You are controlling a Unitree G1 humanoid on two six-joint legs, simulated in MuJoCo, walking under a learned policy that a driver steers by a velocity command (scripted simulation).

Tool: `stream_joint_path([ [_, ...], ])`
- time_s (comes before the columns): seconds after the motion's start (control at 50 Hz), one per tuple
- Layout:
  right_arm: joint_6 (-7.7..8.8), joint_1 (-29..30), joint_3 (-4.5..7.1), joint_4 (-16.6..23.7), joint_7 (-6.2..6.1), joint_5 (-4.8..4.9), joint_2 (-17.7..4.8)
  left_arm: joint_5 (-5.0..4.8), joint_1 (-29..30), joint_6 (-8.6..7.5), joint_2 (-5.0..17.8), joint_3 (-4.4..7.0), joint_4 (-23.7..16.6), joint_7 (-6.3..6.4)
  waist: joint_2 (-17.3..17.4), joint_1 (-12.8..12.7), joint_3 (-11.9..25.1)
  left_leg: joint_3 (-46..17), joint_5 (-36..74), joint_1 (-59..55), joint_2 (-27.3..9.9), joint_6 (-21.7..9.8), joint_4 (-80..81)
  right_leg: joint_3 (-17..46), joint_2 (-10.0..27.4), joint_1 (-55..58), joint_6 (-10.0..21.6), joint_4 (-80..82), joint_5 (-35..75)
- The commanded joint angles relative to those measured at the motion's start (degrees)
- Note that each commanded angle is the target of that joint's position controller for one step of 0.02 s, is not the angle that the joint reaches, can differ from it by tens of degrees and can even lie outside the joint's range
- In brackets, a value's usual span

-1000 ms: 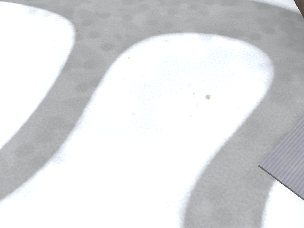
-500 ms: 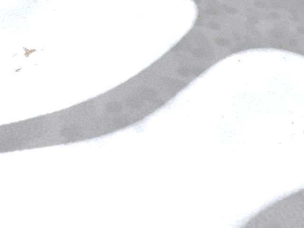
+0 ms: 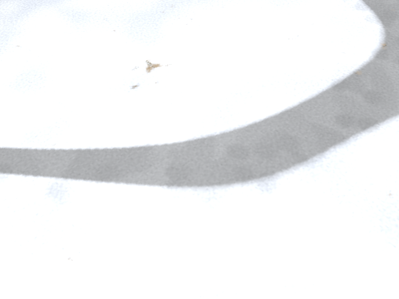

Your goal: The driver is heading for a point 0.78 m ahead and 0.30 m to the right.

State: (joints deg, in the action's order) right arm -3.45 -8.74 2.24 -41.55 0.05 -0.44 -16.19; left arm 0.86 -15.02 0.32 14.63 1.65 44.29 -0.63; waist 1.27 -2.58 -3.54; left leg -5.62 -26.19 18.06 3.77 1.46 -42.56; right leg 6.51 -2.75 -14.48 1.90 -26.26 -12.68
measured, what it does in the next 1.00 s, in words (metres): steps to the right, turning right: left foot, then right foot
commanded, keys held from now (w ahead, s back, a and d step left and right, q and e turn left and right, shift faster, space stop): e+shift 0.20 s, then w+e+shift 0.52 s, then w+q+shift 0.28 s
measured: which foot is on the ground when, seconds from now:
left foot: up 0.00-0.08, down 0.10-0.70, up 0.72-1.00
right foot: down 0.00-0.10, up 0.12-0.66, down 0.68-1.00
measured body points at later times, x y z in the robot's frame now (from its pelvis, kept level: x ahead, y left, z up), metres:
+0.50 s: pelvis +0.06 -0.03 +0.00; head +0.07 -0.04 +0.44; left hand +0.34 +0.15 -0.09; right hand -0.06 -0.30 -0.13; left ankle -0.02 +0.12 -0.74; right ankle +0.07 -0.19 -0.68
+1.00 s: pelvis +0.31 -0.34 -0.01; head +0.31 -0.36 +0.44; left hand +0.47 -0.13 -0.14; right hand +0.24 -0.61 -0.14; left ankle +0.55 -0.31 -0.65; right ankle +0.20 -0.27 -0.74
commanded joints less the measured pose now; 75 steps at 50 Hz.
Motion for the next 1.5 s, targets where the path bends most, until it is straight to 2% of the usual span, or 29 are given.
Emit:
stream_joint_path([
  [0.02, 1.52, -3.3, 0.98, 2.4, -1.24, 0.87, -4.8, -0.27, -0.5, 0.21, 12.2, 4.14, -2.5, -0.41, -13.3, 2.4, 6.7, 2.5, 1.1, 1.9, 2.4, -0.7, 7.5, 18.7, 11.0, 11.0, 8.4, 2.6, 33.8],
  [0.08, 3.45, -7.4, 1.07, 0.6, -2.21, -0.07, -5.5, -1.45, 3.1, 0.73, 10.3, 4.50, -3.5, -0.19, -9.3, 5.7, 8.5, 0.2, 14.3, -14.6, -1.8, -2.8, 23.9, 17.5, 6.8, -0.1, 3.3, -1.6, 20.2],
  [0.12, 2.78, -2.9, 2.89, 1.9, -3.15, -0.90, -14.4, -2.06, -1.0, 0.80, 5.1, 3.63, -5.5, 0.52, 13.1, 2.7, 5.8, -18.6, 32.0, -17.9, -26.4, -12.9, 27.2, -2.2, -5.5, -17.9, -1.2, -20.0, -20.9],
  [0.14, 2.53, -2.9, 2.19, 2.4, -2.72, -0.83, -9.9, -0.45, -0.9, 1.32, 10.4, 4.94, -4.3, 0.91, 9.3, 3.9, 4.8, -15.6, 39.5, -14.4, -27.0, -16.6, 25.2, -3.1, -0.4, -17.2, -1.5, -31.2, -23.1],
  [0.18, 2.36, 2.5, 0.23, 3.3, -2.53, -0.97, -3.3, 0.33, -2.3, 2.53, 9.7, 5.50, -2.4, 0.52, 5.2, 1.1, 1.5, -5.2, 39.5, -10.7, -20.0, -13.3, 24.4, -2.9, 1.4, -16.9, -2.1, -38.5, -16.9],
  [0.3, 4.46, -7.2, 2.11, 0.1, -1.84, -1.47, -7.6, 0.95, 6.6, 3.90, 8.8, 4.80, -6.5, -3.73, 7.0, 7.0, -0.9, -5.1, -4.7, -21.6, -19.7, -10.5, 35.4, -5.1, 5.2, -31.3, -3.2, -37.4, -6.3],
  [0.58, 8.65, -15.9, 2.96, -6.6, -1.11, -2.76, -8.9, 0.83, 24.4, 1.90, 6.1, 2.13, -14.2, -6.42, 2.8, 8.4, -8.3, 17.3, 12.0, -26.8, -22.9, -7.6, 38.6, -12.1, 9.3, -35.1, 4.4, -23.8, -0.5],
  [0.64, 7.84, -15.3, 3.25, -7.0, -1.29, -2.32, -12.0, 0.32, 17.0, 1.51, 6.8, 2.18, -12.3, -4.93, 3.9, 2.5, -1.4, 24.4, 60.7, -24.9, -21.4, -6.1, 23.9, -19.1, 1.0, -16.1, 8.9, -20.0, -8.0],
  [0.68, 7.03, -11.6, 3.90, -5.1, -0.69, -1.02, -15.9, 0.03, -7.8, 0.71, 11.4, 4.96, -5.5, -3.40, 2.8, -10.6, 11.8, 23.9, 70.5, -9.8, -21.9, -5.1, -6.9, -15.3, -4.1, 17.2, 12.3, -16.8, -7.3],
  [0.7, 7.17, -13.3, 2.42, -3.7, 0.26, -1.68, -10.2, 0.11, -10.4, 1.02, 17.2, 6.88, -2.4, -1.95, -8.7, -8.4, 13.6, 22.3, 25.2, 9.9, -15.0, -2.4, -25.7, -0.8, 2.1, 32.1, 13.0, -8.8, -18.8],
  [0.72, 8.63, -9.9, 1.32, 2.3, 1.06, -1.82, -6.2, -0.04, -7.4, 1.60, 23.9, 7.92, -4.7, -1.30, -18.6, -4.7, 18.0, 13.2, -3.2, 26.1, -5.8, 0.4, -42.2, 32.7, 14.2, 36.5, 17.4, 6.9, -39.0],
  [0.74, 9.42, -3.1, 1.49, 4.7, 0.94, -1.86, -9.5, 0.54, -6.9, 1.57, 21.2, 7.21, -5.2, -1.36, -8.9, -6.1, 16.4, 3.0, 4.0, 30.7, -7.3, -0.5, -44.2, 37.4, 16.8, 34.2, 15.4, 12.9, -35.1],
  [0.78, 9.67, -8.9, 0.70, 1.0, 0.39, -0.86, -7.8, 1.45, -3.9, -0.18, 15.3, 5.52, -3.5, -0.06, -1.9, 0.4, 5.8, 5.0, 12.5, 26.2, -12.3, -2.0, -38.3, 23.9, 16.3, 18.6, 12.2, 12.4, -17.3],
  [0.82, 7.73, -15.0, 0.04, -2.7, 1.15, -1.91, -5.8, 0.96, 1.7, -2.53, 10.7, 3.85, -3.9, 0.08, -2.6, 5.2, 4.5, 3.5, 15.8, 16.9, -15.2, -2.1, -33.2, 13.8, 11.9, 6.8, 8.8, 13.5, -8.8],
  [0.94, 4.97, -2.6, 0.03, -2.2, 2.51, 1.19, -2.7, 0.24, -7.9, -6.82, 7.6, 2.66, 1.7, -1.14, -2.3, 0.9, -5.8, 2.7, 24.6, 24.6, -9.0, -4.4, -21.5, -5.3, 6.7, 4.4, -2.2, 19.7, 20.5],
  [1.02, 6.35, 3.2, -0.91, -1.0, 3.21, 0.87, -1.7, 0.01, -9.6, -7.70, 4.9, 0.57, 3.7, 0.03, -3.6, 0.8, -4.8, 11.1, 33.2, 24.0, -4.1, -7.5, -7.7, -14.0, 6.3, 11.9, -5.1, 21.4, 46.1],
  [1.08, 6.23, -0.2, -1.17, -2.3, 3.44, 0.60, -3.1, 0.01, -6.8, -8.31, 7.1, 0.44, 3.6, 1.99, -5.5, 4.9, 0.5, 17.5, 35.4, 11.8, -0.2, -8.9, -0.1, -18.3, 8.8, 16.5, -6.5, 16.6, 75.3],
  [1.14, 4.50, -20.5, 1.34, -8.0, 2.67, -0.20, -9.7, 0.80, -0.9, -6.60, 12.3, 1.95, 2.3, 5.13, -7.5, 17.0, 9.5, 17.6, 29.0, -10.5, 4.4, -11.5, 2.3, -18.2, 11.8, 16.0, -8.3, -11.4, 94.9],
  [1.16, 4.11, -36.1, 3.13, -11.7, 2.07, 0.03, -12.6, 1.01, 7.5, -5.62, 14.9, 3.00, 0.2, 5.41, -5.1, 26.8, 12.1, 9.2, 29.5, -22.7, -0.9, -17.8, 6.7, -17.9, 9.5, 6.6, -7.9, -38.7, 82.0],
  [1.18, 4.19, -41.2, 3.12, -15.9, 1.16, 1.93, -11.1, 1.08, 14.7, -5.20, 10.0, 2.08, -1.4, 3.93, 8.4, 27.6, 8.9, 6.2, 32.6, -30.0, -3.8, -20.2, 13.8, -18.4, -2.2, -8.8, -4.8, -68.6, 13.2],
  [1.2, 4.34, -31.1, 2.72, -15.1, 0.70, 0.96, -10.3, 2.01, 14.2, -6.36, -0.1, -0.88, -6.2, 2.83, 15.3, 15.1, 3.4, -6.5, 38.5, -30.2, -4.9, -22.5, 3.5, -9.2, -5.3, -30.1, -4.5, -83.7, -14.6],
  [1.22, 4.97, -23.6, 2.47, -11.0, 0.09, -0.07, -10.4, 0.71, 4.7, -7.05, -1.3, -2.40, -10.5, 1.74, 11.4, 6.7, 11.9, -28.9, 23.3, -36.9, -13.5, -30.2, 12.1, 2.6, -2.4, -39.5, -4.1, -82.6, -16.5],
  [1.24, 5.00, -19.7, 2.77, -8.5, -0.62, -0.60, -8.8, 2.41, 3.3, -8.37, 2.7, -2.80, -10.5, 0.55, 1.6, 5.5, 10.7, -41.0, -1.7, -30.5, -18.3, -30.2, 26.9, 5.7, 0.4, -39.9, -2.3, -74.0, -12.5],
  [1.26, 5.22, -15.6, 2.47, -7.6, -0.78, -1.19, -6.6, 3.15, 4.3, -8.42, 6.0, -2.19, -8.9, 0.05, -8.3, 2.2, 2.8, -38.6, -7.7, -18.0, -16.7, -26.8, 32.2, 3.5, 2.9, -36.6, -1.6, -66.0, -8.4],
  [1.28, 5.90, -13.7, 2.34, -7.4, -0.86, -0.97, -7.2, 4.29, 5.5, -7.45, 6.2, -2.20, -9.2, -0.05, -9.4, 0.0, -1.3, -35.2, -6.2, -9.4, -14.0, -25.1, 33.2, 2.6, 4.1, -33.9, -2.6, -60.2, -9.0],
  [1.32, 7.97, -12.6, 2.08, -6.9, -0.64, -0.48, -7.9, 4.52, 8.5, -4.66, 6.1, -2.85, -10.3, -0.02, -10.1, -1.5, -6.3, -26.6, -2.1, 6.5, -8.5, -23.1, 35.6, -0.5, 7.6, -25.2, -5.0, -44.8, -6.9],
  [1.38, 9.15, -12.6, 3.39, -6.2, -0.16, 0.03, -9.8, 1.73, 16.5, -4.04, 3.9, -4.05, -13.4, -0.63, -3.6, 2.4, -4.8, -16.7, 12.1, 15.0, -2.9, -20.1, 35.8, -4.3, 8.9, -10.5, -6.7, -22.1, 6.3],
  [1.42, 9.15, -13.9, 4.10, -6.0, 0.80, 0.68, -10.2, -0.02, 19.3, -4.05, 2.8, -4.28, -14.4, -0.50, -0.5, 6.0, -1.9, -15.5, 17.3, 10.3, -1.9, -17.2, 33.8, -5.6, 6.9, -5.8, -6.3, -13.0, 14.9],
  [1.5, 8.48, -16.3, 5.39, -5.5, 1.03, -0.01, -11.7, 0.21, 16.7, -5.23, 6.8, -2.50, -13.8, 0.61, 2.6, 6.8, 4.0, -18.7, 31.2, -6.0, -3.9, -13.2, 21.6, -4.9, 2.7, -1.7, -5.0, -1.9, 9.8],
])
